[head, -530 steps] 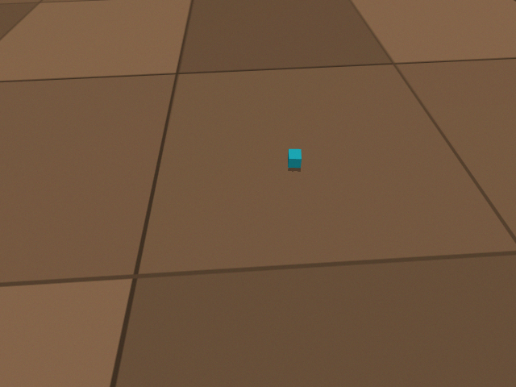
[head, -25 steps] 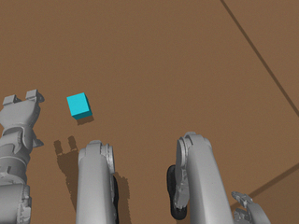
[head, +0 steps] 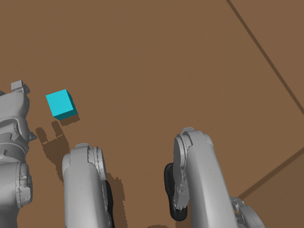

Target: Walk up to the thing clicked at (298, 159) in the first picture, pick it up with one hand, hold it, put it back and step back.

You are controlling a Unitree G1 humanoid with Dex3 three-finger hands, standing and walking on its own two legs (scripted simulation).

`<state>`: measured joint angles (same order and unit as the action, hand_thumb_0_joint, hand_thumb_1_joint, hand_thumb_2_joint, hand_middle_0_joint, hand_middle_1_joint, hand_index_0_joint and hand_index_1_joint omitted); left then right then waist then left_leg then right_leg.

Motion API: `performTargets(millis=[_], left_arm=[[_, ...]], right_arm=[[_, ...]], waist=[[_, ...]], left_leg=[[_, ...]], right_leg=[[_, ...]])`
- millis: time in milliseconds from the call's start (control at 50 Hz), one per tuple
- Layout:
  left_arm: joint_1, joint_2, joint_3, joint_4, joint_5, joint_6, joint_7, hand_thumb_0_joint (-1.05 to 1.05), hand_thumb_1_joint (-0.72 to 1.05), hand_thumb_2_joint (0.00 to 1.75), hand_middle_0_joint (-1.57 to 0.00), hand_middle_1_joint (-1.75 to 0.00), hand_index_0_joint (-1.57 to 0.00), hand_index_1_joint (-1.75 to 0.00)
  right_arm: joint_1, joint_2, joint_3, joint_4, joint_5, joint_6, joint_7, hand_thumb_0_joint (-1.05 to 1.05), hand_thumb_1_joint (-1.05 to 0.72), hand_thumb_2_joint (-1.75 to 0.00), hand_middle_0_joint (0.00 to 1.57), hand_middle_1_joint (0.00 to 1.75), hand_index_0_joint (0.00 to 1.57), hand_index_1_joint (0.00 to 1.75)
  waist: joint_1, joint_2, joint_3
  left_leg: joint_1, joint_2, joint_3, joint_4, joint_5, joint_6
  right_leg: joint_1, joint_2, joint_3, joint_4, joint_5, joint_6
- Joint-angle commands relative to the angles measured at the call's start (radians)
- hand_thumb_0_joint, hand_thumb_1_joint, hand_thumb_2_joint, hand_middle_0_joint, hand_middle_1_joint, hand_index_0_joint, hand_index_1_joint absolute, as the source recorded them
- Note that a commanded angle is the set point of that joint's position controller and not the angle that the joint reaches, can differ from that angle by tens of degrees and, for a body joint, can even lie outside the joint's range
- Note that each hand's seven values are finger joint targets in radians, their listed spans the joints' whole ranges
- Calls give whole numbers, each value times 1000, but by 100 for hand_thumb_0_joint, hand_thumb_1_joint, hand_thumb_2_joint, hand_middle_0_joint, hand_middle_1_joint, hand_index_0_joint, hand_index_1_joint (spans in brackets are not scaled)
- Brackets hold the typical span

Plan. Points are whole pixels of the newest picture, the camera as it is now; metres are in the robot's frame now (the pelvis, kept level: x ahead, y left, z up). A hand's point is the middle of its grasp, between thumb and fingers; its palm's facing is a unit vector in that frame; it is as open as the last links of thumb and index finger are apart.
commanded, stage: rise first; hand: left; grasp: from above
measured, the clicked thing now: (62, 105) +0.49 +0.26 -0.33
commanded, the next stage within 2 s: none
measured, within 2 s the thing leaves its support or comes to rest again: neither
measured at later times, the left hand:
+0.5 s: hand (30, 117) +0.42 +0.31 -0.20, palm faces -0.41 -0.15 -0.90, open 14.2 cm
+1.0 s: hand (35, 113) +0.44 +0.30 -0.21, palm faces -0.41 -0.16 -0.90, open 14.2 cm
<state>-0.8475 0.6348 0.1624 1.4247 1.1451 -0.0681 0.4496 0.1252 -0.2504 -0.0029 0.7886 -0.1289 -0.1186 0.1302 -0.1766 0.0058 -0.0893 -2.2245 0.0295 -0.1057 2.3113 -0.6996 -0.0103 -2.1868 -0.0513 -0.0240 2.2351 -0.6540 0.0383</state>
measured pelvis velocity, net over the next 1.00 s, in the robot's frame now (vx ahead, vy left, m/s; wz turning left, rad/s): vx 0.01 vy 0.00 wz -0.02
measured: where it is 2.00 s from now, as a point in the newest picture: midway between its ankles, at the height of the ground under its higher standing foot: (141, 210)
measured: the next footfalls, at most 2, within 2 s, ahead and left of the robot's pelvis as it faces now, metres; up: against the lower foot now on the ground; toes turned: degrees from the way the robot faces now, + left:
none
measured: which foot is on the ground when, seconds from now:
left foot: down 0.00-1.00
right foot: down 0.00-1.00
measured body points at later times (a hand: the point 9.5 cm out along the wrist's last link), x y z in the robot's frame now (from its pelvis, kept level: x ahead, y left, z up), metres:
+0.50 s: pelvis +0.01 +0.00 -0.02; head +0.25 +0.05 +0.36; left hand +0.44 +0.31 -0.15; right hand +0.07 -0.28 -0.14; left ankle +0.08 +0.13 -0.33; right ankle +0.10 -0.14 -0.33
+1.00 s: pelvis +0.01 +0.00 -0.03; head +0.25 +0.05 +0.34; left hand +0.46 +0.31 -0.16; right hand +0.05 -0.28 -0.14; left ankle +0.08 +0.13 -0.33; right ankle +0.10 -0.14 -0.33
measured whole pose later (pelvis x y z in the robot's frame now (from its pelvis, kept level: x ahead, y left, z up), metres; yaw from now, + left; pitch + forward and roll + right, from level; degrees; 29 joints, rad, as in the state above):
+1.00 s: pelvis +0.01 +0.00 -0.03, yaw -1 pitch +34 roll -7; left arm -0.93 0.68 0.20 1.53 1.18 -0.09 0.51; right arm 0.14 -0.29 0.02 0.80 -0.16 -0.13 0.21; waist -0.22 0.00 -0.04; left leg -2.31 0.02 -0.13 2.43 -0.72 -0.01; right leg -2.26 -0.04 -0.03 2.33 -0.67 0.05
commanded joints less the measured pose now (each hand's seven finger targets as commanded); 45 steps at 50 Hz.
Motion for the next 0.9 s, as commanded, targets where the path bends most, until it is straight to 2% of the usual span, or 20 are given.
performTargets(millis=[0,40,80,100,160,280,320,340,380,440,500,520,560,580,620,680,740,800,820,880], left_arm=[[-234,292,48,-119,-5,-8,35,0,-55,99,-7,-103,-8,-102],[-249,261,30,-109,-4,-16,33,0,-57,101,-7,-102,-7,-102],[-255,292,55,-120,-6,-22,43,0,-56,100,-7,-103,-7,-102],[-235,278,57,-106,-3,-20,47,0,-56,100,-7,-102,-7,-102],[-282,282,43,-130,4,-29,51,0,-57,100,-7,-102,-7,-102],[-276,294,61,-122,4,-29,71,0,-57,101,-7,-101,-6,-101],[-271,259,41,-104,6,-26,73,0,-57,100,-7,-102,-7,-102],[-280,262,46,-106,10,-23,75,0,-57,101,-7,-101,-7,-101],[-285,280,53,-117,5,-20,80,0,-57,100,-7,-103,-7,-102],[-303,257,44,-83,5,-14,86,0,-57,101,-7,-101,-7,-102],[-310,271,45,-72,7,-15,88,0,-57,101,-7,-102,-7,-102],[-299,275,59,-65,4,-12,90,0,-56,100,-7,-102,-7,-102],[-311,282,49,-53,10,-11,91,0,-57,100,-7,-103,-7,-103],[-311,281,67,-61,2,-14,95,0,-61,108,-8,-98,-4,-101],[-320,273,47,-55,6,-15,91,0,-57,101,-9,-101,-8,-102],[-322,294,62,-63,3,-18,90,0,-58,101,-8,-101,-7,-102],[-322,287,51,-37,7,-23,87,0,-58,102,-8,-101,-7,-102],[-329,308,65,-44,17,-28,86,0,-58,102,-8,-101,-7,-102],[-322,301,55,-36,17,-29,88,0,-58,102,-8,-102,-7,-103],[-335,299,59,-22,23,-26,96,0,-57,101,-8,-102,-7,-102]], right_arm=[[211,-238,-72,-17,1,-8,2,0,-90,-90,20,30,20,30],[209,-234,-70,-16,0,-5,7,0,-90,-90,20,30,20,30],[211,-238,-73,-13,0,-5,11,0,-90,-90,20,30,20,30],[215,-234,-70,-10,-5,-6,13,0,-90,-90,20,30,20,30],[219,-241,-76,-8,-4,-4,18,0,-90,-90,20,30,20,30],[217,-252,-82,-3,-7,-5,26,0,-90,-90,20,30,20,30],[217,-245,-79,1,-9,-6,29,0,-90,-90,20,30,20,30],[228,-256,-81,5,-10,-7,30,0,-90,-90,20,30,20,30],[223,-262,-83,5,-9,-8,34,0,-90,-90,20,30,20,30],[220,-261,-79,6,-12,-10,38,0,-90,-90,20,30,20,30],[220,-262,-72,8,-13,-13,41,0,-90,-90,20,30,20,30],[225,-268,-74,7,-15,-14,43,0,-90,-90,20,30,20,30],[223,-263,-70,8,-16,-16,49,0,-90,-90,20,30,20,30],[225,-268,-70,7,-19,-17,48,0,-91,-91,20,30,20,30],[230,-261,-65,9,-19,-18,52,0,-91,-90,20,30,20,30],[233,-273,-67,12,-23,-20,56,0,-91,-91,20,30,20,30],[227,-269,-62,11,-20,-17,59,0,-91,-91,20,30,20,30],[237,-281,-61,10,-24,-18,61,0,-91,-90,20,30,20,30],[232,-277,-60,12,-23,-16,64,0,-91,-90,20,30,20,30],[233,-277,-52,8,-26,-16,67,0,-91,-90,20,30,20,30]], waist=[[8,190,-656],[-5,189,-645],[7,198,-657],[3,192,-641],[-11,213,-661],[-9,222,-655],[-15,227,-643],[-23,234,-647],[-15,251,-667],[-29,246,-619],[-31,262,-620],[-31,238,-633],[-34,244,-621],[-38,226,-632],[-45,223,-633],[-39,242,-659],[-39,224,-625],[-47,231,-630],[-41,236,-638],[-53,245,-622]], left_leg=[[479,-27,83,-248,182,39],[453,-29,89,-234,171,40],[437,-31,95,-226,170,41],[440,-31,95,-222,178,42],[445,-30,93,-210,178,41],[436,-28,86,-207,166,41],[450,-28,86,-201,174,38],[469,-28,78,-204,189,36],[478,-26,78,-197,210,35],[448,-28,73,-205,174,37],[442,-30,76,-193,178,37],[450,-31,75,-188,187,38],[431,-33,86,-174,185,40],[422,-33,85,-172,190,43],[420,-34,90,-160,199,43],[430,-33,86,-156,219,41],[404,-34,83,-161,179,41],[410,-34,82,-153,190,41],[400,-35,81,-153,183,41],[408,-36,81,-148,199,40]], right_leg=[[333,38,-92,-212,178,-67],[329,44,-92,-213,171,-68],[338,44,-91,-203,171,-67],[334,42,-91,-205,178,-65],[321,46,-92,-192,182,-67],[292,44,-102,-170,170,-66],[279,43,-103,-168,174,-66],[269,41,-107,-161,188,-63],[271,42,-109,-147,208,-65],[238,40,-114,-147,177,-62],[243,39,-112,-140,181,-61],[255,39,-113,-143,189,-59],[262,41,-109,-143,190,-62],[275,42,-111,-148,196,-57],[285,42,-106,-144,205,-59],[293,43,-111,-135,222,-56],[270,47,-114,-143,187,-63],[278,45,-118,-136,196,-58],[281,48,-119,-131,190,-63],[271,47,-121,-126,206,-60]])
